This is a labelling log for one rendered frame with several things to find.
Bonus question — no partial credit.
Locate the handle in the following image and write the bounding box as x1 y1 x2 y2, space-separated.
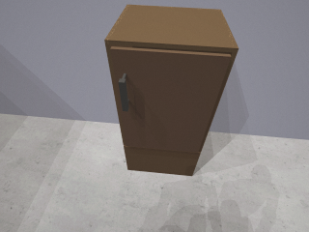
118 73 129 112

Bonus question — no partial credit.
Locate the cupboard door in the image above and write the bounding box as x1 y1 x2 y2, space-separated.
110 46 232 153

